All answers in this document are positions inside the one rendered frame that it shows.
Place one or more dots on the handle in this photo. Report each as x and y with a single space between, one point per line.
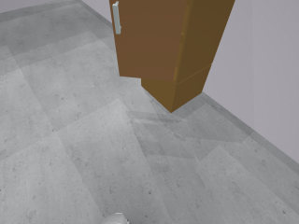
116 16

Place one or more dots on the cupboard door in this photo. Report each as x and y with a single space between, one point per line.
147 46

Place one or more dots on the robot left thigh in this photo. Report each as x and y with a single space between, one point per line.
116 219

